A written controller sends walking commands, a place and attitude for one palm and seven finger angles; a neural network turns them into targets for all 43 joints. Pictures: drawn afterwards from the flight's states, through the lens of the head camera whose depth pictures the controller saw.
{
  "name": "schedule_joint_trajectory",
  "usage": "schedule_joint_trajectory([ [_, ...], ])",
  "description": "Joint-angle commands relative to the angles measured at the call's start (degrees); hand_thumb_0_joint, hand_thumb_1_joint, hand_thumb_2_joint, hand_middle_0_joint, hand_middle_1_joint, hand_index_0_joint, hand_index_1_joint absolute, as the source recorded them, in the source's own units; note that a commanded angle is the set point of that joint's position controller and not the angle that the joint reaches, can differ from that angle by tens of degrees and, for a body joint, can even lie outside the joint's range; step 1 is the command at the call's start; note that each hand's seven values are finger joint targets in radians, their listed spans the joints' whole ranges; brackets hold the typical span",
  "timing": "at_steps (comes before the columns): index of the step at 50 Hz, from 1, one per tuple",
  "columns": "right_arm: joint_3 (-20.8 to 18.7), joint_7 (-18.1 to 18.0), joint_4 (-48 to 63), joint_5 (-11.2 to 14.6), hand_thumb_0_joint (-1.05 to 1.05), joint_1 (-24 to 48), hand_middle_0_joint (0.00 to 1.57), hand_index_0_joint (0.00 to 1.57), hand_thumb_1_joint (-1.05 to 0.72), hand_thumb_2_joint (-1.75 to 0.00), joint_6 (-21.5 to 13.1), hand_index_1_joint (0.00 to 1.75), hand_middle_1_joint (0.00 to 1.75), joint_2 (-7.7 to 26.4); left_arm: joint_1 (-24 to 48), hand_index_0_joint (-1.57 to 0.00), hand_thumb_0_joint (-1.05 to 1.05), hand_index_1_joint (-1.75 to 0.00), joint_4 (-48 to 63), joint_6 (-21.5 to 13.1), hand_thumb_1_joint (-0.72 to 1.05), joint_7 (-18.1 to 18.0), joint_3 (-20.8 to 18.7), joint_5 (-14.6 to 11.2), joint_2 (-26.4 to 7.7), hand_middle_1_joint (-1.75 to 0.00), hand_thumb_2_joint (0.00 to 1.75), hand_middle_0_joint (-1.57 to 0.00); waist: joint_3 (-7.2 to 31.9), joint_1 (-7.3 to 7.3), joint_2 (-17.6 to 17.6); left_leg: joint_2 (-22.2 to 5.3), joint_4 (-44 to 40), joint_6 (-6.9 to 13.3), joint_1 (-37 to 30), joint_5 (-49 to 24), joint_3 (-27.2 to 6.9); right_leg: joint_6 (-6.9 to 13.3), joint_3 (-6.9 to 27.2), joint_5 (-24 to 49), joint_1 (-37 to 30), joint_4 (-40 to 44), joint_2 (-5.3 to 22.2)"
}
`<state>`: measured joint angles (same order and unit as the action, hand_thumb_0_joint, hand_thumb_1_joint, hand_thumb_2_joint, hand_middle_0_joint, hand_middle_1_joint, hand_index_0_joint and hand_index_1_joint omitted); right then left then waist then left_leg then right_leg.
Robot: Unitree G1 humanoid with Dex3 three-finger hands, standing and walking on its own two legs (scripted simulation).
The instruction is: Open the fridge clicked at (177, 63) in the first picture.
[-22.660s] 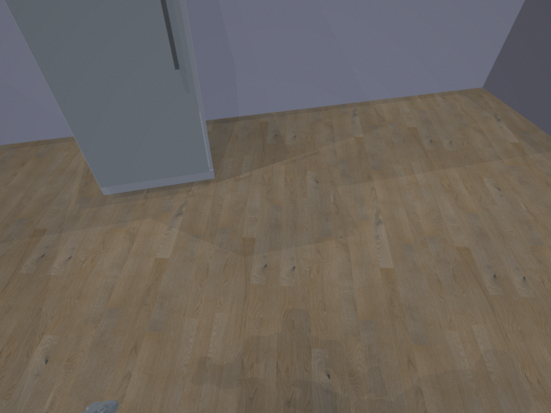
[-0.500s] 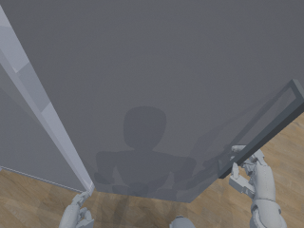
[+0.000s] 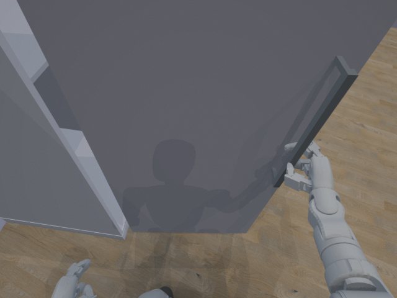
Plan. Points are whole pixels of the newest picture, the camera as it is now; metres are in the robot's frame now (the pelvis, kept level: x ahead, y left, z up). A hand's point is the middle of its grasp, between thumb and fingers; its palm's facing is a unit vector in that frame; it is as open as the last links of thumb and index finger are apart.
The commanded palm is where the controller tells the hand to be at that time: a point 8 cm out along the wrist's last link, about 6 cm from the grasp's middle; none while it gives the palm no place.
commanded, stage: stop walking and hold the door back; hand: right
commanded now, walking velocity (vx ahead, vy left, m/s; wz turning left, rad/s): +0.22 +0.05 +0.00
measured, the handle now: (300, 137) +0.44 -0.19 +0.08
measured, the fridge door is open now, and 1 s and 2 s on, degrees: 82 74 69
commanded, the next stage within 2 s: loosen the grip on the handle in 1.12 s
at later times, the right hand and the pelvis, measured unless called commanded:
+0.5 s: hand (283, 149) +0.44 -0.17 +0.03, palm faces +0.14 +0.94 -0.32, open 6.3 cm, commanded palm +0.42 -0.24 +0.01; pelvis +0.01 +0.02 -0.01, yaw +3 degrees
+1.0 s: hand (285, 149) +0.44 -0.18 +0.02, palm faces +0.05 +0.95 -0.30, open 6.5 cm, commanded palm +0.42 -0.24 +0.01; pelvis +0.05 -0.01 -0.01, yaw +6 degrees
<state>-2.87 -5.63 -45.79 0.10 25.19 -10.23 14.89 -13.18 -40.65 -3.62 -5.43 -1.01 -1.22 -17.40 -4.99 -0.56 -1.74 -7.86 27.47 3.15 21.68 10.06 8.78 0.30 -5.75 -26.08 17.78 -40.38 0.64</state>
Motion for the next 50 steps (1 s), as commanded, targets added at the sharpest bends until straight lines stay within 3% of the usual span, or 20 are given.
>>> schedule_joint_trajectory([
  [1, -6.2, -1.2, 12.7, 2.2, 0.0, 31.1, 0.45, 0.45, -0.9, -0.9, -6.0, 1.4, 1.4, 13.5, -3.3, -0.2, 0.0, -0.3, 4.7, -3.5, 0.9, -1.3, -0.9, 0.1, -4.7, -0.3, 0.9, -0.2, 21.1, 2.19, 1.0, -2.4, 0.4, -1.1, -3.7, 24.4, -11.0, 2.7, -1.4, -0.8, -17.3, 20.9, 0.4],
  [2, -3.6, -0.6, 14.9, 3.2, 0.0, 32.3, 0.45, 0.45, -0.9, -0.9, -7.0, 1.4, 1.4, 10.1, -2.2, -0.2, 0.0, -0.3, 5.8, -4.2, 0.9, -1.6, -1.0, 0.1, -7.0, -0.3, 0.9, -0.2, 18.4, 2.84, 16.2, 4.0, 14.1, -4.1, 7.8, 21.2, -4.4, 5.9, 15.9, -10.4, -22.1, 28.8, 11.3],
  [3, -3.6, -1.0, 14.2, 3.1, 0.0, 37.6, 0.45, 0.45, -0.9, -0.9, -6.6, 1.4, 1.4, 10.6, -1.3, -0.2, 0.0, -0.3, 5.1, -4.3, 0.9, -1.8, -0.3, -0.5, -6.7, -0.3, 0.9, -0.2, 14.3, 2.42, 20.7, 6.4, 24.9, -4.7, 19.7, 20.1, -2.5, 10.5, 31.0, -7.5, -24.9, 32.0, 22.6],
  [4, -3.8, -0.8, 12.9, 3.1, 0.0, 39.5, 0.45, 0.45, -0.9, -0.9, -5.3, 1.4, 1.4, 11.7, 0.0, -0.2, 0.0, -0.3, 4.8, -4.0, 0.9, -2.1, 0.2, -0.5, -5.4, -0.3, 0.9, -0.2, 12.4, 1.48, 13.6, 5.2, 32.7, -4.4, 21.8, 16.4, -7.0, 12.4, 31.0, 5.0, -23.9, 31.8, 24.1],
  [5, -3.6, -0.1, 9.3, 2.8, 0.0, 36.9, 0.45, 0.45, -0.9, -0.9, -4.6, 1.4, 1.4, 11.2, -0.2, -0.2, 0.0, -0.3, 4.2, -3.4, 0.9, -2.0, -0.4, -0.9, -5.5, -0.3, 0.9, -0.2, 14.0, 0.79, 7.8, 4.0, 35.6, -4.7, 20.0, 13.5, -8.4, 11.8, 27.3, 11.0, -22.9, 28.7, 22.6],
  [6, -4.9, 0.4, 3.1, 1.9, 0.0, 35.7, 0.45, 0.45, -0.9, -0.9, -4.0, 1.4, 1.4, 13.5, -2.2, -0.2, 0.0, -0.3, 3.2, -2.7, 0.9, -1.8, -1.0, -1.1, -7.2, -0.3, 0.9, -0.2, 15.1, 1.88, 5.6, 3.7, 35.4, -5.0, 17.8, 10.0, -9.4, 11.6, 25.1, 8.6, -19.0, 27.0, 21.2],
  [10, -3.5, 1.6, -3.8, 1.2, 0.0, 38.4, 0.45, 0.45, -0.9, -0.9, -1.7, 1.4, 1.4, 13.3, -4.2, -0.2, 0.0, -0.3, 1.3, -1.3, 0.9, -2.0, -0.3, -1.7, -6.4, -0.3, 0.9, -0.2, 11.7, 1.55, 9.8, 4.1, 24.5, -5.1, 10.1, 8.1, -4.9, 9.6, 11.9, 13.3, -12.6, 23.3, 16.2],
  [15, -2.9, 2.2, -8.4, 1.2, 0.0, 38.6, 0.45, 0.45, -0.9, -0.9, -1.2, 1.4, 1.4, 12.3, -5.9, -0.2, 0.0, -0.3, 0.2, -1.8, 0.9, -1.9, 0.0, -1.3, -7.0, -0.3, 0.9, -0.2, 14.1, 0.97, 11.4, 8.4, 2.5, -4.4, -8.3, 5.4, -1.1, 5.1, 5.2, 22.6, -8.6, 13.1, 13.6],
  [16, -5.2, 1.9, -9.3, 1.0, 0.0, 37.1, 0.45, 0.45, -0.9, -0.9, -1.2, 1.4, 1.4, 15.0, -6.1, -0.2, 0.0, -0.3, -0.2, -2.0, 0.9, -1.6, -0.3, -1.5, -7.1, -0.3, 0.9, -0.2, 16.0, 0.75, 8.5, 7.3, -1.3, -3.6, -15.2, 4.0, -3.6, 3.7, 4.2, 23.5, -5.4, 8.1, 12.2],
  [17, -6.5, 1.7, -10.9, 0.5, 0.0, 34.8, 0.45, 0.45, -0.9, -0.9, -1.0, 1.4, 1.4, 17.4, -6.3, -0.2, 0.0, -0.3, -0.2, -1.9, 0.9, -1.4, -0.6, -1.6, -6.8, -0.3, 0.9, -0.2, 17.6, 0.79, 2.6, 1.9, -3.2, -1.1, -23.2, 1.8, -11.3, 2.2, 2.0, 20.9, 2.5, -0.4, 9.4],
  [18, -8.9, 1.3, -12.0, 0.3, 0.0, 33.0, 0.45, 0.45, -0.9, -0.9, -0.6, 1.4, 1.4, 21.1, -6.6, -0.2, 0.0, -0.3, 0.3, -1.5, 0.9, -1.3, -0.9, -1.8, -5.2, -0.3, 0.9, -0.2, 18.6, 1.25, -12.4, -9.7, -6.4, 4.6, -28.4, -6.0, -28.6, -0.6, -0.4, 2.9, 13.5, -13.1, 2.8],
  [19, -11.5, 1.2, -12.3, 0.7, 0.0, 30.6, 0.45, 0.45, -0.9, -0.9, 0.5, 1.4, 1.4, 23.5, -5.8, -0.2, 0.0, -0.3, 1.2, -1.9, 0.9, -1.3, -1.7, -2.1, -6.5, -0.3, 0.9, -0.2, 16.8, -0.08, -13.6, -15.6, -9.0, 8.3, -25.9, -13.4, -33.5, -1.2, 4.7, -7.2, 16.9, -23.5, 1.7],
  [20, -13.5, 1.2, -14.6, 0.5, 0.0, 30.3, 0.45, 0.45, -0.9, -0.9, 1.9, 1.4, 1.4, 25.4, -6.6, -0.2, 0.0, -0.3, 0.3, -1.4, 0.9, -0.8, -2.0, -1.9, -7.2, -0.3, 0.9, -0.2, 18.3, 0.73, -16.9, -12.8, -8.4, 4.8, -23.6, -9.8, -29.7, -1.3, 9.1, -5.4, 14.3, -25.3, 2.7],
  [22, -13.3, 1.3, -14.4, 1.5, 0.0, 30.3, 0.45, 0.45, -0.9, -0.9, 1.6, 1.4, 1.4, 24.5, -4.1, -0.2, 0.0, -0.3, -0.3, -2.1, 0.9, -0.8, -0.9, -1.8, -6.5, -0.3, 0.9, -0.2, 16.3, 1.27, -9.5, -11.0, -6.7, 4.6, -21.3, -9.6, -23.6, -1.9, 8.2, -2.3, 14.7, -23.4, 4.2],
  [25, -16.7, 1.4, -16.3, 1.4, 0.0, 28.4, 0.45, 0.45, -0.9, -0.9, -0.3, 1.4, 1.4, 27.1, -4.0, -0.2, 0.0, -0.3, -0.1, -2.0, 0.9, -0.6, 0.4, -1.0, -6.6, -0.3, 0.9, -0.2, 16.3, 1.61, -5.6, -7.6, -7.4, 3.5, -16.8, -8.2, -16.4, -2.2, 5.7, 3.6, 11.8, -20.3, 3.4],
  [36, -14.1, 1.1, -6.4, 1.3, 0.0, 21.9, 0.45, 0.45, -0.9, -0.9, -2.2, 1.4, 1.4, 21.1, -3.2, -0.2, 0.0, -0.3, 4.6, -2.4, 0.9, -1.6, -0.9, -0.5, -7.2, -0.3, 0.9, -0.2, 16.5, 0.85, -6.3, -4.8, -6.4, 1.0, -16.6, -14.3, -14.7, -1.9, 3.4, 13.3, -2.3, 9.4, 2.5],
  [40, -10.8, 1.9, 0.4, 1.3, 0.0, 20.2, 0.45, 0.45, -0.9, -0.9, -3.0, 1.4, 1.4, 17.0, -2.4, -0.2, 0.0, -0.3, 6.2, -1.4, 0.9, -1.0, -1.6, -0.8, -8.0, -0.3, 0.9, -0.2, 17.3, 0.51, 1.6, 3.3, -0.8, -4.0, -12.0, -7.4, -10.7, 1.6, 9.4, 34.9, -11.1, 17.6, 9.6],
  [42, -7.9, 2.2, 5.1, 1.6, 0.0, 17.0, 0.45, 0.45, -0.9, -0.9, -3.2, 1.4, 1.4, 13.3, -0.5, -0.2, 0.0, -0.3, 7.3, -1.1, 0.9, -0.8, -1.0, -0.4, -6.6, -0.3, 0.9, -0.2, 18.0, 1.28, 11.9, 4.3, 2.0, -3.6, -9.7, -13.6, -9.1, 2.6, 9.7, 45.2, -14.4, 15.3, 10.8],
  [44, -9.7, 1.6, 4.4, 0.6, 0.0, 15.8, 0.45, 0.45, -0.9, -0.9, -3.1, 1.4, 1.4, 15.6, -1.3, -0.2, 0.0, -0.3, 7.1, -0.5, 0.9, -0.6, -0.8, -0.2, -6.5, -0.3, 0.9, -0.2, 19.0, 0.77, 10.0, 5.0, 1.5, -3.7, -12.0, -7.6, -8.8, 2.9, 11.0, 43.6, -12.0, 15.0, 11.8],
  [50, -10.0, 0.9, 1.5, 1.3, 0.0, 13.3, 0.45, 0.45, -0.9, -0.9, -1.9, 1.4, 1.4, 15.8, -1.7, -0.2, 0.0, -0.3, 6.8, 0.4, 0.9, -1.5, -0.6, -0.4, -5.9, -0.3, 0.9, -0.2, 16.7, 1.44, -2.0, 1.0, -3.0, -2.6, -13.5, -11.1, -13.4, -0.3, 6.1, 22.7, -5.6, 14.0, 7.1],
])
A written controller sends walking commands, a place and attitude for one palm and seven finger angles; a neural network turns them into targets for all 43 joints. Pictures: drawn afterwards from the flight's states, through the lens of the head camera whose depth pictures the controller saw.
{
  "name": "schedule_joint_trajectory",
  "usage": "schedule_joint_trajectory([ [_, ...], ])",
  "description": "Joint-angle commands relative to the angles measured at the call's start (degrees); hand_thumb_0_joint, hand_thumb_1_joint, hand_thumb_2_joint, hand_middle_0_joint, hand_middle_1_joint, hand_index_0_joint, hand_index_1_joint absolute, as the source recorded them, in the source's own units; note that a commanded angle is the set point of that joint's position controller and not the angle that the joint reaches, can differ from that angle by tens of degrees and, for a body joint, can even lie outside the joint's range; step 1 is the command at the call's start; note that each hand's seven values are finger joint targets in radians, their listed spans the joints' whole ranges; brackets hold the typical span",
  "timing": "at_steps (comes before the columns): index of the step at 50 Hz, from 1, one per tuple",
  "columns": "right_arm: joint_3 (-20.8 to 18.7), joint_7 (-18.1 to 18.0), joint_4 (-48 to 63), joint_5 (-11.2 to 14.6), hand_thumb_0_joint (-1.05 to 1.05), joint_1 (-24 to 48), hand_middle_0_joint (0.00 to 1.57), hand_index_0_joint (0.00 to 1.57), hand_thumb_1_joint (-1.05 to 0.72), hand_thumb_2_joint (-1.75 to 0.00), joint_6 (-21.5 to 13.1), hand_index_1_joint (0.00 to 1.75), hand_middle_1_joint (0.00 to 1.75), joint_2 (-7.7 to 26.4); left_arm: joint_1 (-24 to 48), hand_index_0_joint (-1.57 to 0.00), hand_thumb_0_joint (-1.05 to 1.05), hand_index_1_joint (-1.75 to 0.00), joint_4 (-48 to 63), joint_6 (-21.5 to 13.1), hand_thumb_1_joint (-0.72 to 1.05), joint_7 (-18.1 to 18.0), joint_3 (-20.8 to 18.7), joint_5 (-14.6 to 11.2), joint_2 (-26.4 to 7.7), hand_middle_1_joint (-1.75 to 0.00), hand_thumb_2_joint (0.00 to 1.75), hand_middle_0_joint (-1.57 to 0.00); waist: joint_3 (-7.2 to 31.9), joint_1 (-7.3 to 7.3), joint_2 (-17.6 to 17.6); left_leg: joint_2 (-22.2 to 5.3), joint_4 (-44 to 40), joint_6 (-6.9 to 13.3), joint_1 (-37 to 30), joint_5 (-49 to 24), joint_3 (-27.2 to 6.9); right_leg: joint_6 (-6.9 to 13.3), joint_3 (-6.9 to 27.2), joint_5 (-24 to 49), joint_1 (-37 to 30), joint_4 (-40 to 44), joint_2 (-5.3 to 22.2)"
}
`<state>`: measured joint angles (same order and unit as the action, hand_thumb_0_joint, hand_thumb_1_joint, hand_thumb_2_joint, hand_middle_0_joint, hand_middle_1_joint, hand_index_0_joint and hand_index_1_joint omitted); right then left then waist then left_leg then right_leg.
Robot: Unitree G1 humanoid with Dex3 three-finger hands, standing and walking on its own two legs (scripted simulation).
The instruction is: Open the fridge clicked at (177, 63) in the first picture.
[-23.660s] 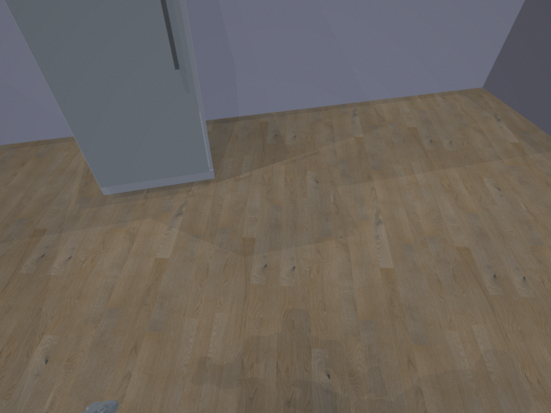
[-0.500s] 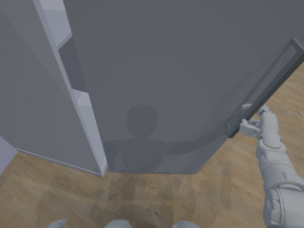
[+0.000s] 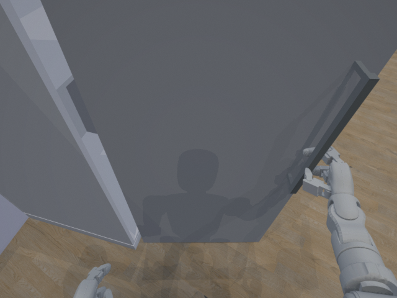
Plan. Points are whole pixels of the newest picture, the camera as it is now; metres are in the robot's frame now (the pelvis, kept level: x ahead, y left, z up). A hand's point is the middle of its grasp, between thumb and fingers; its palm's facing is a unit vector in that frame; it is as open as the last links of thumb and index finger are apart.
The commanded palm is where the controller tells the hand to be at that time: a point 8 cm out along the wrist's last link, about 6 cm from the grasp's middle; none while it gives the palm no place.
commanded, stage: stop walking and hold the door back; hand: right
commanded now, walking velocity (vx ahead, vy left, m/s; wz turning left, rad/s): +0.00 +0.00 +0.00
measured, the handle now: (318, 142) +0.44 -0.22 +0.08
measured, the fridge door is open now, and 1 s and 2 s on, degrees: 74 69 69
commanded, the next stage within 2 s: loosen the grip on the handle in 0.12 s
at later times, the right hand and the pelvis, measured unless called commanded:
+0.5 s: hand (321, 183) +0.37 -0.24 +0.02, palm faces +0.10 +0.95 -0.30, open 9.6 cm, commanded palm +0.35 -0.26 +0.05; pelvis -0.03 -0.01 -0.01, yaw -1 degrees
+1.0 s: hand (328, 178) +0.40 -0.27 +0.00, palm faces +0.15 +0.94 -0.32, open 14.5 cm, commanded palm +0.36 -0.32 +0.03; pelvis -0.01 -0.03 -0.03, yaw -1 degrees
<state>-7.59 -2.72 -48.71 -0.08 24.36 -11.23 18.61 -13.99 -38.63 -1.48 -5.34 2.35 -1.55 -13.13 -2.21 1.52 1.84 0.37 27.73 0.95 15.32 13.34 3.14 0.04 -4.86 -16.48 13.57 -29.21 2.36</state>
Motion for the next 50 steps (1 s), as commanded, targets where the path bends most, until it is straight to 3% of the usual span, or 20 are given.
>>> schedule_joint_trajectory([
  [1, -4.9, -2.0, 3.1, 1.4, 0.0, 15.2, 0.45, 0.45, -0.9, -0.9, -1.0, 1.4, 1.4, 12.0, -1.1, -0.2, 0.0, -0.3, 4.3, -1.6, 0.9, -1.7, -4.0, -0.1, -10.1, -0.3, 0.9, -0.2, 13.5, -0.55, -6.1, -7.6, -4.0, -0.4, -5.8, -12.9, -8.1, 0.0, 4.8, 11.9, -1.8, 2.8, 5.0],
  [10, -5.7, -1.6, -2.6, 1.3, 0.0, 12.3, 0.45, 0.45, -0.9, -0.9, -2.3, 1.4, 1.4, 12.2, -1.1, -0.2, 0.0, -0.3, 3.2, -0.9, 0.9, -2.1, -4.0, 0.0, -10.2, -0.3, 0.9, -0.2, 11.6, -1.12, -5.1, -6.3, -2.9, -0.7, -4.2, -11.8, -6.2, 0.4, 6.0, 15.3, -1.2, 3.9, 5.4],
  [11, -25.0, -0.6, 25.3, -6.3, 0.0, 52.8, 0.45, 0.45, -0.9, -0.9, -4.7, 1.4, 1.4, 41.7, -4.4, -0.2, 0.0, -0.3, 7.9, -2.0, 0.9, 0.0, -9.4, 1.2, -11.0, -0.3, 0.9, -0.2, 7.8, -3.35, -14.9, -5.5, -6.4, -2.0, -1.4, -12.9, -8.4, 2.0, 1.5, 9.9, 0.2, 0.6, 4.6],
  [12, -24.0, 3.3, 16.9, -6.8, 0.0, 58.0, 0.45, 0.45, -0.78, -0.84, 0.8, 1.4, 1.4, 41.9, 3.6, -0.2, 0.0, -0.3, 2.6, -3.9, 0.9, 1.4, -9.8, 2.4, -14.1, -0.3, 0.9, -0.2, 24.2, 0.27, 2.8, -2.3, 5.4, 3.5, -8.8, -28.3, -2.5, 2.0, 1.1, 25.2, 2.7, 4.8, -1.2],
  [13, -10.6, 5.9, 5.0, -6.3, 0.0, 40.6, 0.45, 0.45, -0.66, -0.78, 2.4, 1.4, 1.4, 24.0, -2.4, -0.2, 0.0, -0.3, 4.8, -5.0, 0.9, 1.7, -7.7, 0.4, -12.6, -0.3, 0.9, -0.2, 23.3, 1.47, -6.5, -1.3, 4.3, 1.6, -5.5, -27.8, -0.3, 1.3, 0.1, 33.3, -1.7, 2.0, -1.7],
  [14, -10.9, 7.5, -1.1, -4.7, 0.0, 26.5, 0.45, 0.45, -0.54, -0.73, 2.8, 1.4, 1.4, 15.2, -6.2, -0.2, 0.0, -0.3, 4.2, -4.6, 0.9, 2.8, -6.8, 0.2, -11.2, -0.3, 0.9, -0.2, 20.4, 1.78, -12.9, -0.4, 3.9, 0.4, -0.3, -24.6, 0.6, 1.7, 1.7, 30.7, -0.6, 0.1, -1.3],
  [17, -13.6, 7.6, 5.2, -1.7, 0.0, 23.2, 0.45, 0.45, -0.17, -0.55, -0.6, 1.4, 1.4, 18.3, -3.1, -0.2, 0.0, -0.3, 5.5, -4.4, 0.9, 4.0, -6.6, 0.9, -12.1, -0.3, 0.9, -0.2, 22.5, -1.26, 4.0, -1.1, 3.1, 1.2, 1.8, -12.3, -1.1, 0.9, 1.6, 15.5, -0.3, -1.3, -2.7],
  [19, -3.9, 7.9, 7.4, -2.6, 0.0, 23.5, 0.45, 0.45, 0.07, -0.43, -1.4, 1.4, 1.4, 10.1, -3.0, -0.2, 0.0, -0.3, 7.3, -4.6, 0.9, 4.8, -6.3, 0.5, -11.1, -0.3, 0.9, -0.2, 20.1, 0.49, 4.4, -0.7, 2.8, 1.1, 7.0, -3.4, -0.8, 1.3, 1.6, 6.3, 3.1, -1.6, -2.5],
  [21, 0.0, 7.5, 7.0, -4.2, 0.0, 26.3, 0.45, 0.45, 0.31, -0.32, -0.6, 1.4, 1.4, 9.0, -3.5, -0.2, 0.0, -0.3, 7.7, -4.8, 0.9, 4.9, -6.3, -0.1, -11.8, -0.3, 0.9, -0.2, 16.1, 2.38, 2.6, -0.7, 2.7, 1.0, 11.7, 3.7, -0.7, 1.7, 3.0, -1.5, 6.4, -1.2, -2.1],
  [25, -3.7, 3.9, 9.6, -2.0, 0.0, 35.0, 0.4, 0.4, 0.55, -0.2, -0.5, 1.33, 1.33, 13.4, -4.3, -0.2, 0.0, -0.3, 7.7, -5.4, 0.9, 3.7, -6.6, -0.7, -12.8, -0.3, 0.9, -0.2, 17.9, 3.67, -5.9, -1.1, 1.2, 0.0, 11.4, 10.9, -2.3, 2.5, 3.8, -9.0, 9.6, -1.6, -2.6],
  [27, -3.6, 2.1, 11.3, -2.6, 0.0, 40.3, 0.37, 0.37, 0.55, -0.2, -1.7, 1.3, 1.3, 14.8, -5.1, -0.2, 0.0, -0.3, 6.5, -5.7, 0.9, 3.3, -6.4, -0.6, -12.7, -0.3, 0.9, -0.2, 20.1, 4.71, -4.1, -0.9, 2.2, -0.3, 11.5, 9.9, -2.6, 2.6, 3.9, -8.2, 9.3, -2.7, -2.7],
  [30, -2.7, -0.2, 16.3, -4.9, 0.0, 42.1, 0.33, 0.33, 0.55, -0.2, -4.2, 1.25, 1.25, 15.0, -5.2, -0.2, 0.0, -0.3, 6.0, -6.1, 0.9, 3.3, -6.1, -0.1, -11.8, -0.3, 0.9, -0.2, 27.1, 3.73, 7.0, -0.2, 5.3, 0.5, 11.9, 4.7, -1.8, 2.0, 5.4, -3.1, 3.1, -3.1, -2.5],
  [31, -14.4, -0.4, -0.3, -7.2, 0.0, 26.1, 0.32, 0.32, 0.55, -0.2, -3.2, 1.23, 1.23, 26.8, -7.0, -0.2, 0.0, -0.3, 4.2, -5.1, 0.9, 3.1, -6.2, 0.6, -13.1, -0.3, 0.9, -0.2, 20.3, 0.62, 0.5, -0.2, 6.1, 1.0, 11.3, 4.5, -1.5, 2.1, 5.4, -2.4, 11.2, -4.1, -2.7],
  [32, -14.3, 0.4, 0.4, -7.0, 0.0, 24.9, 0.3, 0.3, 0.55, -0.2, -2.9, 1.22, 1.22, 28.0, -6.3, -0.2, 0.0, -0.3, 5.3, -3.9, 0.9, 3.2, -4.9, 0.4, -13.4, -0.3, 0.9, -0.2, 18.6, 0.35, 0.8, -0.6, 6.0, 0.7, 10.0, 4.0, -1.7, 2.2, 4.7, -1.6, 14.4, -4.1, -3.1],
  [33, -8.9, 1.2, 3.1, -6.1, 0.0, 28.2, 0.29, 0.29, 0.55, -0.2, -2.8, 1.2, 1.2, 22.1, -5.4, -0.2, 0.0, -0.3, 6.7, -3.7, 0.9, 3.3, -4.4, 0.1, -12.0, -0.3, 0.9, -0.2, 19.5, 1.84, 0.0, -0.8, 6.4, 0.3, 9.6, 3.0, -1.9, 2.4, 4.1, -1.1, 14.4, -5.0, -3.4],
  [37, -4.9, 3.7, 10.3, -3.2, 0.0, 34.4, 0.25, 0.25, 0.55, -0.2, -4.6, 1.15, 1.15, 16.1, -6.1, -0.2, 0.0, -0.3, 6.9, -4.8, 0.9, 3.4, -5.3, 0.2, -11.7, -0.3, 0.9, -0.2, 24.4, 3.18, 4.4, -0.2, 7.4, 0.8, 12.3, -0.5, -1.2, 1.7, 5.5, 3.6, 7.3, -6.3, -2.0],
  [44, -3.6, 4.6, 10.8, -1.8, 0.0, 20.5, 0.25, 0.25, 0.55, -0.2, -2.5, 1.15, 1.15, 10.4, -8.5, -0.2, 0.0, -0.3, 6.3, -4.8, 0.9, 4.5, -6.5, 0.0, -11.4, -0.3, 0.9, -0.2, 26.3, 1.35, 0.4, 0.2, 10.3, 0.2, 13.3, -8.5, 0.3, 0.4, 6.4, 19.4, 4.5, -9.0, -0.7],
  [45, -17.1, 3.3, 6.8, -4.5, 0.0, 29.7, 0.25, 0.25, 0.55, -0.2, -1.9, 1.15, 1.15, 30.4, -9.3, -0.2, 0.0, -0.3, 4.4, -3.4, 0.9, 3.5, -5.9, 0.1, -13.6, -0.3, 0.9, -0.2, 22.6, 2.02, -2.7, 0.0, 10.2, 0.1, 13.0, -8.3, -0.5, 1.0, 6.2, 14.4, 10.0, -9.0, -1.2],
  [48, -14.7, 3.6, 5.2, -5.9, 0.0, 27.2, 0.25, 0.25, 0.55, -0.2, -0.1, 1.15, 1.15, 28.0, -7.8, -0.2, 0.0, -0.3, 7.6, -2.0, 0.9, 2.7, -4.4, 0.0, -11.5, -0.3, 0.9, -0.2, 19.7, 1.09, -3.6, -0.6, 9.7, -0.1, 9.0, -7.1, -1.2, 2.1, 4.5, 8.8, 16.0, -7.5, -2.7],
  [50, -15.3, 4.7, 9.1, -4.7, 0.0, 26.2, 0.25, 0.25, 0.55, -0.2, -0.9, 1.15, 1.15, 27.6, -8.0, -0.2, 0.0, -0.3, 8.3, -2.2, 0.9, 2.8, -4.9, 0.2, -11.6, -0.3, 0.9, -0.2, 25.2, 0.09, 0.6, -0.4, 10.6, 0.3, 8.3, -10.0, -1.2, 1.6, 4.6, 13.8, 11.8, -8.6, -2.5],
])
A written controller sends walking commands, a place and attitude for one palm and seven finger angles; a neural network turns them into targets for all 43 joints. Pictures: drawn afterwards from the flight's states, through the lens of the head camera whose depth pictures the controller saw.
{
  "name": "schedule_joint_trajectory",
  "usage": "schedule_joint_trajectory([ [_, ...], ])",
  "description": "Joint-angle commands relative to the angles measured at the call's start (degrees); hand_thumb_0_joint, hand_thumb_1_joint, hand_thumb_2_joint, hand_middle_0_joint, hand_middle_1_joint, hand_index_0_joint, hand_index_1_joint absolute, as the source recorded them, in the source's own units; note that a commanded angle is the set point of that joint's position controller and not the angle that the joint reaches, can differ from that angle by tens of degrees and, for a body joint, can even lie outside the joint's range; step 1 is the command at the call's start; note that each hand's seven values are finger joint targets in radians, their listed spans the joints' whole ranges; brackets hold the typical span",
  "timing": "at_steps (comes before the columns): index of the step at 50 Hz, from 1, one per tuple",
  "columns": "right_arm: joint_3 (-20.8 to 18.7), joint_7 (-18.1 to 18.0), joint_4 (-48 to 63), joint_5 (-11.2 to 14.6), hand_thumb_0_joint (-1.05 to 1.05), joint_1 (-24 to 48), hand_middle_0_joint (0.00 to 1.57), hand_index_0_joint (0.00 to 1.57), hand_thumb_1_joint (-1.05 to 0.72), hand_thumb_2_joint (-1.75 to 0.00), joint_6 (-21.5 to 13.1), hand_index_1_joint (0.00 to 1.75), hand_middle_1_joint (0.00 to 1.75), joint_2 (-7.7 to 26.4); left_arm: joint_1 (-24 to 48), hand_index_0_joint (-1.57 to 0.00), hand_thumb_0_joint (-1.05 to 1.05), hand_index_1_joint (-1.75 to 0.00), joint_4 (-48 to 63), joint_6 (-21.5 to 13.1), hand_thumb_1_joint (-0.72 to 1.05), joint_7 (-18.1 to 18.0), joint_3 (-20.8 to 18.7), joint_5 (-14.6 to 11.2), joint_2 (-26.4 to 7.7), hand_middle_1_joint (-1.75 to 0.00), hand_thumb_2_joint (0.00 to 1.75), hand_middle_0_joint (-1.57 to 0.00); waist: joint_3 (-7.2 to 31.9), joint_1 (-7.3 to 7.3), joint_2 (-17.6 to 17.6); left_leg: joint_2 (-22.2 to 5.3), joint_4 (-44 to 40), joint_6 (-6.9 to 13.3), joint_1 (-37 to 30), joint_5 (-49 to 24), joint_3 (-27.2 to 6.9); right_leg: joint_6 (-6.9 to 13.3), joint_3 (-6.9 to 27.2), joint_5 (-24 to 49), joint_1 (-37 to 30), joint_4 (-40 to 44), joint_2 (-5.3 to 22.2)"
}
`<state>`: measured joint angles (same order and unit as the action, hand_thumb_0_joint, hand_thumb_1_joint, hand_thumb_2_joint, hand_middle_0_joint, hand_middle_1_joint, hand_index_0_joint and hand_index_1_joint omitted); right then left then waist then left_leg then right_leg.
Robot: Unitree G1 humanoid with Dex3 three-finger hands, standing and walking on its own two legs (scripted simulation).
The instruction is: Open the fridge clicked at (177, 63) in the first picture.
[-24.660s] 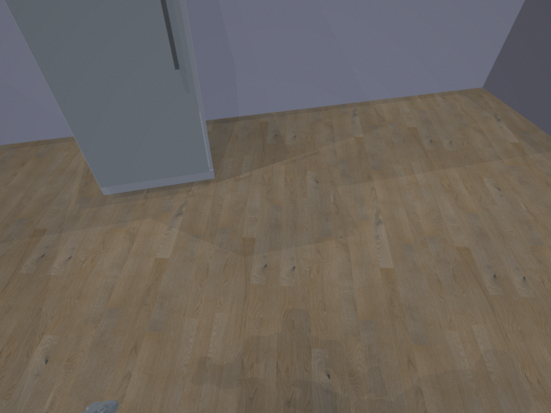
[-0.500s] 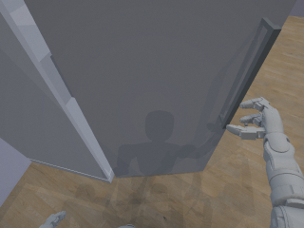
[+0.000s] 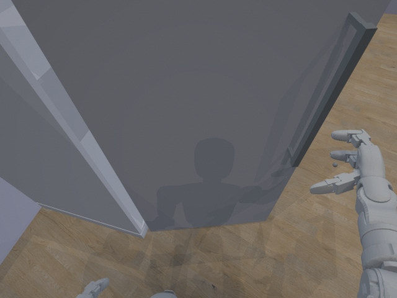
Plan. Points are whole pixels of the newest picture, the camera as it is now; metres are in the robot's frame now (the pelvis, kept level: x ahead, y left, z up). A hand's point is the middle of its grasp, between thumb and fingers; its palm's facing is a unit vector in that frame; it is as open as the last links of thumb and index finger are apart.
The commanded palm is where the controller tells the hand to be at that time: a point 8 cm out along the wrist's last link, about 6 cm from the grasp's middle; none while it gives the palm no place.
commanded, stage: slip the hand off the handle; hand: right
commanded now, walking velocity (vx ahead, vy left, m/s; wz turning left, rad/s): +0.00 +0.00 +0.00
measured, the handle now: (316, 109) +0.49 -0.18 +0.11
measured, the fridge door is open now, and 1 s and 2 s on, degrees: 69 69 69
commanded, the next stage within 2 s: draw the hand back to the body in 1.18 s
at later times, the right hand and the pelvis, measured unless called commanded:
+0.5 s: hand (373, 169) +0.40 -0.31 +0.04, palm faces +0.17 +0.94 -0.31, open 14.6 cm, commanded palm +0.36 -0.34 +0.06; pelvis +0.01 +0.00 +0.00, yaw -1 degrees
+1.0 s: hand (394, 213) +0.31 -0.32 +0.03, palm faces +0.17 +0.94 -0.31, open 14.6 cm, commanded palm +0.28 -0.35 +0.06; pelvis +0.00 -0.01 +0.00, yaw -1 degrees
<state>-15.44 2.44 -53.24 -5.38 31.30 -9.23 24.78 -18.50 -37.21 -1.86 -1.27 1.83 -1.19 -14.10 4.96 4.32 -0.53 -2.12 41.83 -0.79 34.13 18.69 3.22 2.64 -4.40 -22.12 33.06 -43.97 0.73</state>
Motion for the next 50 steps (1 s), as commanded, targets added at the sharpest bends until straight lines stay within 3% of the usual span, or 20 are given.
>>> schedule_joint_trajectory([
  [1, -6.8, 0.4, 15.4, 1.1, 0.0, 18.5, 0.25, 0.25, 0.55, -0.2, -3.5, 1.15, 1.15, 20.4, -3.7, -0.2, 0.0, -0.3, 7.1, -1.9, 0.9, -1.3, -4.6, -0.1, -10.5, -0.3, 0.9, -0.2, 20.8, -2.67, 5.4, 2.2, -3.0, 2.1, -10.0, -16.6, -1.3, -1.3, 4.4, 23.5, -10.5, 5.3, -0.5],
  [4, -5.1, 4.0, 19.4, 3.2, 0.0, 15.4, 0.25, 0.25, 0.55, -0.2, -4.8, 1.15, 1.15, 17.7, -5.6, -0.2, 0.0, -0.3, 6.5, -2.2, 0.9, -0.9, -5.5, 0.0, -10.5, -0.3, 0.9, -0.2, 26.2, -2.24, 8.8, 2.9, -2.3, 1.9, -7.6, -19.9, -1.0, -2.9, 5.9, 36.7, -18.2, 2.8, 1.1],
  [7, -1.2, 7.2, 17.3, 5.1, 0.0, 14.2, 0.25, 0.25, 0.55, -0.2, -3.2, 1.15, 1.15, 12.9, -6.5, -0.2, 0.0, -0.3, 5.7, -2.3, 0.9, -0.6, -5.9, -0.6, -10.7, -0.3, 0.9, -0.2, 21.1, -0.63, 7.4, 3.3, -3.0, 1.8, -4.2, -18.3, -0.4, -3.1, 6.2, 37.0, -17.0, 2.1, 1.6],
  [9, -1.9, 8.1, 15.2, 4.9, 0.0, 13.9, 0.25, 0.25, 0.55, -0.2, -1.7, 1.15, 1.15, 14.6, -6.4, -0.2, 0.0, -0.3, 5.7, -1.8, 0.9, -0.8, -6.0, -1.0, -11.3, -0.3, 0.9, -0.2, 17.8, -0.5, 4.9, 3.4, -3.4, 1.7, -3.8, -16.4, -0.1, -2.7, 6.0, 31.2, -13.4, 2.8, 1.2],
  [10, -4.2, 7.9, 14.5, 4.8, 0.0, 14.7, 0.25, 0.25, 0.55, -0.2, -1.2, 1.15, 1.15, 17.4, -6.2, -0.2, 0.0, -0.3, 5.8, -1.5, 0.9, -1.0, -5.9, -1.1, -11.7, -0.3, 0.9, -0.2, 16.3, -0.67, 3.5, 3.2, -3.5, 1.9, -4.0, -15.6, 0.1, -2.5, 6.2, 28.3, -11.5, 3.5, 0.9],
  [12, -4.8, 7.4, 16.0, 4.5, 0.0, 15.6, 0.25, 0.25, 0.55, -0.2, -1.3, 1.15, 1.15, 18.5, -5.6, -0.2, 0.0, -0.3, 6.4, -1.4, 0.9, -1.4, -5.7, -1.1, -11.5, -0.3, 0.9, -0.2, 15.5, -0.94, 4.7, 3.1, -3.3, 2.2, -4.2, -14.7, -0.1, -2.1, 5.9, 26.2, -10.3, 3.6, 0.5],
  [15, -7.9, 6.7, 20.2, 3.5, 0.0, 16.9, 0.25, 0.25, 0.55, -0.2, -3.8, 1.15, 1.15, 22.7, -5.9, -0.2, 0.0, -0.3, 6.5, -1.2, 0.9, -1.6, -5.6, -0.6, -11.4, -0.3, 0.9, -0.2, 20.2, -1.27, 6.0, 3.1, -2.5, 2.1, -5.3, -16.0, -0.3, -2.4, 6.4, 29.5, -12.9, 2.9, 0.4],
  [18, -9.3, 6.5, 23.8, 3.4, 0.0, 18.8, 0.25, 0.25, 0.55, -0.2, -6.2, 1.15, 1.15, 25.1, -5.9, -0.2, 0.0, -0.3, 5.9, -1.2, 0.9, -1.8, -5.6, -0.2, -11.2, -0.3, 0.9, -0.2, 23.9, -1.37, 10.5, 3.3, -1.7, 2.1, -4.5, -16.3, -0.4, -3.2, 7.1, 33.9, -16.7, 1.9, 0.9],
  [19, -8.6, 6.8, 22.4, 3.6, 0.0, 16.1, 0.25, 0.25, 0.55, -0.2, -6.1, 1.15, 1.15, 23.7, -5.6, -0.2, 0.0, -0.3, 6.1, -1.3, 0.9, -1.7, -5.4, -0.3, -10.9, -0.3, 0.9, -0.2, 23.2, -1.72, 11.7, 3.4, -1.8, 2.1, -3.9, -15.4, -0.4, -3.4, 7.1, 33.9, -16.8, 1.8, 1.0],
  [22, -11.8, 7.7, 16.8, 4.0, 0.0, 15.3, 0.25, 0.25, 0.55, -0.2, -4.8, 1.15, 1.15, 27.8, -5.7, -0.2, 0.0, -0.3, 5.5, -0.9, 0.9, -2.1, -5.1, -0.4, -11.6, -0.3, 0.9, -0.2, 19.9, -1.4, 7.9, 3.4, -2.2, 2.1, -4.8, -14.7, -0.4, -2.7, 6.5, 28.6, -11.8, 2.0, 0.6],
  [24, -10.2, 9.1, 13.4, 4.0, 0.0, 14.5, 0.25, 0.25, 0.55, -0.2, -3.1, 1.15, 1.15, 26.4, -5.2, -0.2, 0.0, -0.3, 6.2, -0.9, 0.9, -2.1, -4.7, -0.8, -11.4, -0.3, 0.9, -0.2, 17.9, -1.38, 7.6, 3.1, -2.5, 2.0, -5.0, -14.0, -0.2, -2.2, 5.9, 25.0, -9.4, 2.8, 0.3],
  [27, -6.5, 11.5, 15.0, 5.2, 0.0, 8.7, 0.25, 0.25, 0.55, -0.2, -1.8, 1.15, 1.15, 21.4, -4.9, -0.2, 0.0, -0.3, 8.2, -1.1, 0.9, -1.8, -5.0, -1.1, -11.2, -0.3, 0.9, -0.2, 18.9, -2.18, 7.6, 3.2, -2.8, 2.3, -5.0, -13.8, 0.0, -2.1, 5.9, 27.1, -10.8, 2.8, 0.6],
  [28, -7.4, 12.2, 15.6, 5.7, 0.0, 7.1, 0.25, 0.25, 0.55, -0.2, -1.6, 1.15, 1.15, 21.8, -5.1, -0.2, 0.0, -0.3, 8.4, -1.1, 0.9, -1.7, -4.9, -1.1, -11.4, -0.3, 0.9, -0.2, 19.6, -2.67, 8.3, 3.3, -2.9, 2.2, -4.9, -14.1, 0.0, -2.3, 6.0, 27.7, -11.3, 2.9, 0.6],
  [31, -8.9, 13.1, 16.5, 7.4, 0.0, 6.2, 0.25, 0.25, 0.55, -0.2, -2.2, 1.15, 1.15, 22.5, -4.1, -0.2, 0.0, -0.3, 9.0, -1.0, 0.9, -1.9, -5.0, -1.3, -11.7, -0.3, 0.9, -0.2, 16.1, -2.21, 2.1, 3.5, -3.2, 2.2, -4.6, -11.0, 0.4, -1.5, 6.2, 19.9, -7.4, 3.5, 0.4],
  [37, -13.1, 11.1, 27.0, 7.6, 0.0, 0.9, 0.25, 0.25, 0.55, -0.2, -5.4, 1.15, 1.15, 25.9, -2.8, -0.2, 0.0, -0.3, 10.1, -2.1, 0.9, -2.0, -5.0, -0.8, -11.2, -0.3, 0.9, -0.2, 18.3, -3.68, 6.0, 3.5, -2.3, 2.5, -6.1, -10.6, -0.3, -1.4, 6.1, 20.8, -8.8, 3.5, 0.1],
  [40, -12.7, 10.5, 31.6, 8.1, 0.0, -4.4, 0.25, 0.25, 0.55, -0.2, -5.6, 1.15, 1.15, 24.3, -1.6, -0.2, 0.0, -0.3, 10.4, -3.0, 0.9, -2.0, -4.9, -0.8, -10.5, -0.3, 0.9, -0.2, 18.3, -3.95, 9.0, 3.5, -2.4, 2.2, -5.9, -10.4, -0.1, -1.9, 6.5, 22.9, -10.8, 3.7, 0.5],
  [42, -13.6, 10.4, 34.2, 8.8, 0.0, -5.2, 0.25, 0.25, 0.55, -0.2, -5.1, 1.15, 1.15, 25.3, -1.0, -0.2, 0.0, -0.3, 10.4, -3.5, 0.9, -2.3, -4.8, -0.8, -10.7, -0.3, 0.9, -0.2, 18.1, -3.85, 10.0, 3.4, -2.5, 2.3, -6.0, -10.0, -0.2, -2.0, 6.4, 22.5, -10.9, 3.7, 0.5],
  [45, -10.1, 10.9, 34.3, 9.6, 0.0, -6.2, 0.25, 0.25, 0.55, -0.2, -3.5, 1.15, 1.15, 20.9, 0.3, -0.2, 0.0, -0.3, 10.3, -4.6, 0.9, -2.6, -4.5, -1.2, -10.2, -0.3, 0.9, -0.2, 14.0, -2.76, 10.2, 3.5, -3.3, 2.1, -3.5, -6.6, 0.4, -2.1, 7.3, 17.5, -10.8, 4.8, 0.8],
  [46, -11.1, 11.0, 34.0, 10.0, 0.0, -6.2, 0.25, 0.25, 0.55, -0.2, -3.0, 1.15, 1.15, 21.8, 0.6, -0.2, 0.0, -0.3, 10.2, -5.0, 0.9, -2.9, -4.5, -1.3, -10.5, -0.3, 0.9, -0.2, 13.0, -2.91, 10.1, 3.4, -3.6, 2.2, -3.3, -5.7, 0.4, -2.2, 7.7, 15.4, -10.0, 5.2, 0.7],
  [50, -8.0, 12.0, 35.4, 10.6, 0.0, -11.0, 0.25, 0.25, 0.55, -0.2, -1.6, 1.15, 1.15, 18.2, 1.2, -0.2, 0.0, -0.3, 10.8, -6.4, 0.9, -3.2, -4.3, -1.5, -10.4, -0.3, 0.9, -0.2, 12.0, -3.02, 7.5, 3.2, -3.7, 2.1, -3.5, -5.5, 0.8, -2.1, 7.9, 15.3, -10.2, 5.4, 0.7],
])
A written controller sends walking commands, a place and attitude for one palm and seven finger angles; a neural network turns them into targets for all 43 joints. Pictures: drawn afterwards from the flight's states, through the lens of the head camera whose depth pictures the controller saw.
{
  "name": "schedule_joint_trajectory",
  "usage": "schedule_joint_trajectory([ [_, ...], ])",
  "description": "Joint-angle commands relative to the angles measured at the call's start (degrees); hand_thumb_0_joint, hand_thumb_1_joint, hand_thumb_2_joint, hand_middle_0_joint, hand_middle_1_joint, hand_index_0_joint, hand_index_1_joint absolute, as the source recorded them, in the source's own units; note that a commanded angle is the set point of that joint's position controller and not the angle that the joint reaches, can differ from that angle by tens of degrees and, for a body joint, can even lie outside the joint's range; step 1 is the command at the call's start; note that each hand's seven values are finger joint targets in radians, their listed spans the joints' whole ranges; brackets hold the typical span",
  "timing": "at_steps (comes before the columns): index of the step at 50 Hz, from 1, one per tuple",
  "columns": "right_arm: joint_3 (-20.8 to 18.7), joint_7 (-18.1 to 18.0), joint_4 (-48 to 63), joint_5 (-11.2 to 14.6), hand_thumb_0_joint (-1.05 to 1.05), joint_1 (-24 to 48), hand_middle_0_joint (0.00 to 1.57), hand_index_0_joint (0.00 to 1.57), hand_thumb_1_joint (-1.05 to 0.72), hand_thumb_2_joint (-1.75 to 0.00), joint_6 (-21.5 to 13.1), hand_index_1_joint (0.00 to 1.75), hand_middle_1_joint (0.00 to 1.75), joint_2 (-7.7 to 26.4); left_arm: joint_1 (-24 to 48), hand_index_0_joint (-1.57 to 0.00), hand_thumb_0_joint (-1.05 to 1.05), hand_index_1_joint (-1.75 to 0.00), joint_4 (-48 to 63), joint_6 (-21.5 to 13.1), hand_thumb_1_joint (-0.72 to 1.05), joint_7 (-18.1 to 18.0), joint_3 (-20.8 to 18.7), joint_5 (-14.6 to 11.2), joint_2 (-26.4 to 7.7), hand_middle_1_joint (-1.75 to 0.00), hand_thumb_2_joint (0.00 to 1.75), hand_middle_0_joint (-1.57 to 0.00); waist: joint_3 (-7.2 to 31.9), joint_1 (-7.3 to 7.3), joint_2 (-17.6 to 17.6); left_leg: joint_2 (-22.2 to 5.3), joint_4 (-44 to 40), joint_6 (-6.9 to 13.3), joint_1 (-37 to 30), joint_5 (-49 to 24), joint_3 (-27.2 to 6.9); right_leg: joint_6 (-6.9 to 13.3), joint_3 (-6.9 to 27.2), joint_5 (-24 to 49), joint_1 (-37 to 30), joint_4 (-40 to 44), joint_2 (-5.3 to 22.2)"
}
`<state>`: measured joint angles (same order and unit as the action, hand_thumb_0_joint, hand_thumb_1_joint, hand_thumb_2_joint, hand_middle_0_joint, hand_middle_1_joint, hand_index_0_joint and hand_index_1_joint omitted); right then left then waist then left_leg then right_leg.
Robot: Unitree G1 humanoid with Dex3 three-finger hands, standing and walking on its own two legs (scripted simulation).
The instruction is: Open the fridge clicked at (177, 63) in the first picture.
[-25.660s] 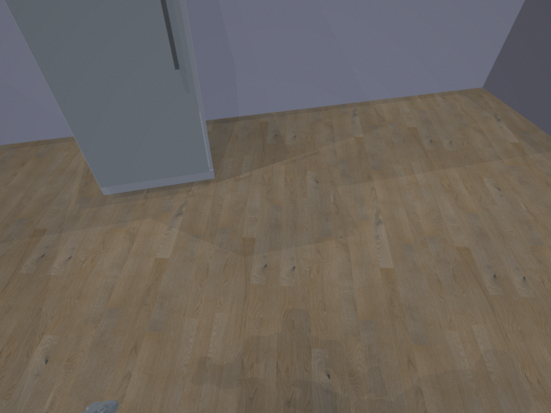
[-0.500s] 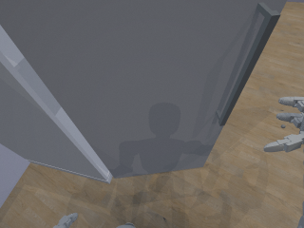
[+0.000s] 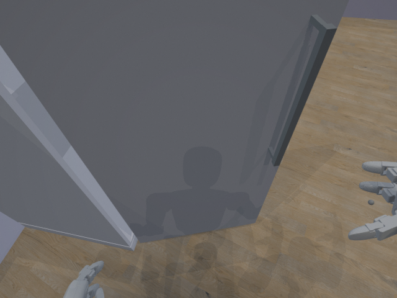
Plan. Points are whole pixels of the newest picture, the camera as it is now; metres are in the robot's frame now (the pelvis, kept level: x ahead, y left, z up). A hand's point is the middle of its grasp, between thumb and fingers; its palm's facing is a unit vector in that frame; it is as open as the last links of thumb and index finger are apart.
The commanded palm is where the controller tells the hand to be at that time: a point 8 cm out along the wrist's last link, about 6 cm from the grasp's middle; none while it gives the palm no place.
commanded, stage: slip the hand off the handle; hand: right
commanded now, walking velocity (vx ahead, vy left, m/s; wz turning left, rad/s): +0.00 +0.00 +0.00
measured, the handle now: (291, 108) +0.49 -0.17 +0.11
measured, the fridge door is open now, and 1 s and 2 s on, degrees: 69 69 69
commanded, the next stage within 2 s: draw the hand back to the body in 0.18 s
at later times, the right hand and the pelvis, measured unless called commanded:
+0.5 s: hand (376, 203) +0.28 -0.27 +0.10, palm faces -0.01 +1.00 -0.05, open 14.7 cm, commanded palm +0.24 -0.33 +0.09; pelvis +0.01 +0.01 +0.00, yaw -1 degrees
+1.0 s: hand out of the picture +0.23 -0.29 +0.11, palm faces +0.39 +0.87 -0.30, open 13.6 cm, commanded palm +0.18 -0.32 +0.15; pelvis +0.00 +0.00 +0.01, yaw -1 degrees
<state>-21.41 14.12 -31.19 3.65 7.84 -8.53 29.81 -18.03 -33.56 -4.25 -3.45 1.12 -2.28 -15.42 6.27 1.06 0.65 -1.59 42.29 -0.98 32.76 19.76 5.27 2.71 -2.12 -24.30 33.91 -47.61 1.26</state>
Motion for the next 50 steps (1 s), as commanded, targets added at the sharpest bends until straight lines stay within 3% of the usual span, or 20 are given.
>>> schedule_joint_trajectory([
  [1, -3.5, 0.4, 14.4, 1.7, 0.0, 13.1, 0.25, 0.25, 0.55, -0.2, -2.2, 1.15, 1.15, 15.0, 0.8, -0.2, 0.0, -0.3, 7.0, -4.3, 0.9, -1.2, -3.7, -0.4, -9.4, -0.3, 0.9, -0.2, 11.7, -0.03, 6.7, 2.5, -4.0, 2.5, -2.6, -7.2, -1.3, -2.4, 5.9, 17.9, -11.3, 9.1, 0.1],
  [5, -2.5, 0.4, 16.9, 2.4, 0.0, 5.7, 0.25, 0.25, 0.55, -0.2, -1.6, 1.15, 1.15, 12.3, 1.5, -0.2, 0.0, -0.3, 8.0, -5.6, 0.9, -0.9, -3.7, -0.3, -8.9, -0.3, 0.9, -0.2, 11.4, -1.04, 4.5, 2.4, -3.6, 2.2, -3.3, -7.9, -0.9, -2.7, 5.8, 20.2, -11.6, 8.7, 0.2],
  [9, -6.9, -0.4, 19.9, 2.6, 0.0, 2.1, 0.25, 0.25, 0.55, -0.2, -1.2, 1.15, 1.15, 15.7, 1.7, -0.2, 0.0, -0.3, 8.4, -6.3, 0.9, -0.9, -3.6, -0.2, -9.1, -0.3, 0.9, -0.2, 11.9, -2.06, 3.6, 2.2, -3.2, 2.4, -5.4, -10.1, -1.1, -2.8, 5.3, 21.8, -10.5, 8.5, -0.3],
  [15, -4.0, -1.4, 22.9, 2.0, 0.0, 7.2, 0.25, 0.25, 0.55, -0.2, -1.9, 1.15, 1.15, 13.4, 2.4, -0.2, 0.0, -0.3, 7.2, -7.7, 0.9, -1.5, -3.0, 0.1, -8.5, -0.3, 0.9, -0.2, 9.4, -0.23, 7.4, 2.1, -3.1, 2.2, -2.7, -8.1, -1.4, -2.9, 5.3, 19.0, -10.8, 7.7, -0.4],
  [16, -5.7, 4.7, 26.9, 14.4, 0.0, 11.9, 0.25, 0.25, 0.55, -0.2, -5.3, 1.15, 1.15, 7.5, 2.4, -0.2, 0.0, -0.3, 6.9, -8.8, 0.9, -2.7, -2.6, -0.6, -9.1, -0.3, 0.9, -0.2, 12.4, 2.48, 3.6, 2.2, -4.2, 2.5, -5.2, -10.1, -1.5, -3.1, 6.1, 17.8, -13.2, 6.8, -0.4],
  [17, -7.5, 8.5, 26.1, 15.5, 0.0, 12.7, 0.25, 0.25, 0.55, -0.2, -6.7, 1.15, 1.15, 11.9, 3.4, -0.2, 0.0, -0.3, 6.0, -9.3, 0.9, -3.7, -2.2, -0.7, -9.3, -0.3, 0.9, -0.2, 15.2, 0.28, 4.5, 2.1, -3.7, 2.9, -8.1, -12.1, -2.6, -2.5, 5.3, 18.9, -13.1, 6.3, -0.4],
  [19, -11.1, 12.6, 26.0, 18.4, 0.0, 11.4, 0.25, 0.25, 0.55, -0.2, -7.6, 1.15, 1.15, 15.4, 3.6, -0.2, 0.0, -0.3, 6.2, -10.4, 0.9, -4.6, -2.0, -1.0, -9.1, -0.3, 0.9, -0.2, 17.3, -0.73, 5.2, 2.0, -4.0, 2.8, -10.7, -13.4, -3.0, -2.1, 5.3, 19.2, -13.3, 6.5, -0.8],
  [20, -8.8, 15.5, 24.4, 19.3, 0.0, 11.2, 0.25, 0.25, 0.55, -0.2, -7.9, 1.15, 1.15, 12.7, 4.1, -0.2, 0.0, -0.3, 6.1, -10.9, 0.9, -4.8, -1.5, -0.9, -8.8, -0.3, 0.9, -0.2, 15.8, -0.37, 6.8, 1.9, -3.6, 2.9, -10.1, -14.4, -3.0, -2.2, 5.2, 20.0, -13.5, 6.6, -0.9],
  [23, -11.8, 22.8, 17.5, 19.8, 0.0, 6.9, 0.25, 0.25, 0.55, -0.2, -7.2, 1.15, 1.15, 16.6, 3.8, -0.2, 0.0, -0.3, 6.3, -11.4, 0.9, -4.2, -1.5, -0.9, -9.5, -0.3, 0.9, -0.2, 11.4, -0.84, 5.2, 1.7, -2.9, 3.2, -9.7, -16.9, -3.6, -1.9, 5.1, 22.0, -10.1, 6.1, -0.8],
  [26, -11.8, 24.5, 13.7, 19.2, 0.0, -2.3, 0.25, 0.25, 0.55, -0.2, -1.4, 1.15, 1.15, 15.3, 4.5, -0.2, 0.0, -0.3, 9.1, -11.6, 0.9, -2.5, -1.7, -1.2, -9.1, -0.3, 0.9, -0.2, 7.7, -3.26, 5.0, 1.1, -3.2, 2.9, -10.0, -16.6, -2.8, -1.7, 4.4, 22.2, -7.0, 7.6, -1.0],
  [29, -13.9, 23.9, 19.1, 21.6, 0.0, -6.0, 0.25, 0.25, 0.55, -0.2, 2.2, 1.15, 1.15, 15.1, 4.7, -0.2, 0.0, -0.3, 11.9, -12.2, 0.9, -1.1, -2.1, -1.4, -9.3, -0.3, 0.9, -0.2, 10.8, -4.36, 3.6, 1.1, -3.4, 2.4, -12.6, -19.8, -2.7, -1.8, 4.0, 24.8, -7.9, 7.4, -1.0],
  [30, -16.0, 23.3, 22.5, 22.7, 0.0, -5.9, 0.25, 0.25, 0.55, -0.2, 2.1, 1.15, 1.15, 16.2, 4.6, -0.2, 0.0, -0.3, 12.5, -12.4, 0.9, -0.8, -2.4, -1.4, -9.4, -0.3, 0.9, -0.2, 12.3, -4.63, 3.4, 1.3, -3.5, 2.3, -12.7, -20.0, -3.0, -1.8, 4.1, 24.9, -8.7, 7.1, -0.9],
  [32, -13.5, 21.5, 29.2, 23.1, 0.0, -6.9, 0.25, 0.25, 0.55, -0.2, 0.7, 1.15, 1.15, 13.0, 4.6, -0.2, 0.0, -0.3, 13.2, -13.5, 0.9, -0.6, -2.5, -1.2, -8.8, -0.3, 0.9, -0.2, 12.3, -3.92, 2.3, 1.8, -3.8, 2.1, -12.5, -19.4, -3.0, -1.4, 3.9, 24.1, -9.4, 6.8, -0.6],
  [35, -13.2, 18.9, 35.0, 23.1, 0.0, -4.1, 0.25, 0.25, 0.55, -0.2, -1.2, 1.15, 1.15, 12.8, 4.6, -0.2, 0.0, -0.3, 12.7, -14.5, 0.9, -1.1, -2.6, -1.4, -9.1, -0.3, 0.9, -0.2, 11.9, -2.92, 3.7, 2.2, -4.6, 2.1, -10.0, -13.8, -3.1, -1.5, 4.6, 19.0, -11.2, 7.6, -0.3],
  [40, -11.4, 17.3, 35.9, 21.0, 0.0, -0.5, 0.24, 0.24, 0.37, -0.29, 1.1, 1.04, 1.04, 13.4, 5.7, -0.2, 0.0, -0.3, 10.3, -15.5, 0.9, -3.1, -2.0, -2.1, -9.2, -0.3, 0.9, -0.2, 6.7, -1.85, 6.7, 1.7, -7.6, 2.1, -8.0, -3.9, -3.6, -1.2, 5.5, 10.1, -11.2, 10.1, -0.2],
  [41, -11.3, 3.2, 39.7, 9.6, 0.0, 4.9, 0.24, 0.24, 0.33, -0.31, 0.4, 1.02, 1.02, 17.6, 5.8, -0.2, 0.0, -0.3, 7.4, -14.4, 0.9, -2.5, -2.1, 0.8, -8.1, -0.3, 0.9, -0.2, 3.6, -4.76, 5.2, 0.2, -10.9, 2.9, -8.7, -1.1, -4.2, -1.0, 6.0, 7.3, -9.3, 12.1, -0.7],
  [42, -7.3, -3.4, 39.0, 8.2, 0.0, 0.8, 0.24, 0.24, 0.3, -0.32, 0.9, 1.0, 1.0, 11.2, 6.5, -0.2, 0.0, -0.3, 6.9, -14.6, 0.9, -2.5, -2.1, 1.1, -7.7, -0.3, 0.9, -0.2, 1.0, -3.11, 4.1, -0.4, -11.5, 2.9, -7.2, 0.7, -3.7, -1.5, 6.6, 2.7, -9.6, 14.1, 0.4],
  [44, -2.4, -10.0, 40.5, 6.0, 0.0, -9.1, 0.24, 0.24, 0.22, -0.36, 2.5, 0.96, 0.96, 3.8, 6.8, -0.2, 0.0, -0.3, 6.8, -14.2, 0.9, -2.3, -1.8, 1.0, -6.5, -0.3, 0.9, -0.2, -0.6, -3.41, 7.2, -0.3, -10.5, 3.0, -9.0, 0.3, -3.0, -2.0, 7.6, -0.7, -10.7, 16.9, 0.6],
  [46, -4.5, -15.0, 47.8, 4.0, 0.0, -11.8, 0.24, 0.24, 0.15, -0.39, 2.0, 0.92, 0.92, 6.2, 7.5, -0.2, 0.0, -0.3, 6.5, -13.4, 0.9, -2.2, -1.5, 1.0, -6.3, -0.3, 0.9, -0.2, 3.3, -4.31, 12.1, -0.7, -10.7, 3.3, -12.3, -2.7, -3.1, -2.1, 7.5, 1.4, -14.3, 18.1, 0.5],
  [50, -4.3, -20.3, 54.5, 1.8, 0.0, -15.5, 0.23, 0.23, 0.01, -0.46, 1.9, 0.83, 0.83, 5.9, 8.0, -0.2, 0.0, -0.3, 6.0, -12.8, 0.9, -2.0, -1.7, 1.3, -5.8, -0.3, 0.9, -0.2, 4.8, -4.21, 5.9, -0.6, -11.6, 3.1, -17.3, -7.0, -2.8, -2.1, 6.6, 9.9, -16.4, 19.2, 1.4],
])
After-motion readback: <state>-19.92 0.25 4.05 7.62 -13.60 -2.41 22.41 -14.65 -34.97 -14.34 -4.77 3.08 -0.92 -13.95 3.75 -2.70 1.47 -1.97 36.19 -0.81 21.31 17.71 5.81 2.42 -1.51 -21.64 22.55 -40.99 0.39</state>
